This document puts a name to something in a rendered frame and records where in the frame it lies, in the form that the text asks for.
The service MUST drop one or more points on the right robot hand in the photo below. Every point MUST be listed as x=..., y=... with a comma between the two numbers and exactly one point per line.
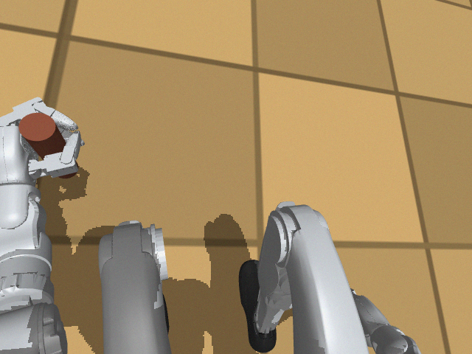
x=370, y=316

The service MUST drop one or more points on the left robot hand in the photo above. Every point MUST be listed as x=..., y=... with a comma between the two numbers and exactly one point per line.
x=19, y=161

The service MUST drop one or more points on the left robot arm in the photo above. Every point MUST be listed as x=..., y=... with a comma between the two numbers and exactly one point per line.
x=29, y=320

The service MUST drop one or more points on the right robot foot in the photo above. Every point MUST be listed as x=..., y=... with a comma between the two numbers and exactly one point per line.
x=249, y=290

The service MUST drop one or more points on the right robot arm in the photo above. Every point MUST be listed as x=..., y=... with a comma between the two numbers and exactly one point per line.
x=388, y=339

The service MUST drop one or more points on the can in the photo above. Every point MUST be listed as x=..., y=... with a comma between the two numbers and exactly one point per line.
x=43, y=135

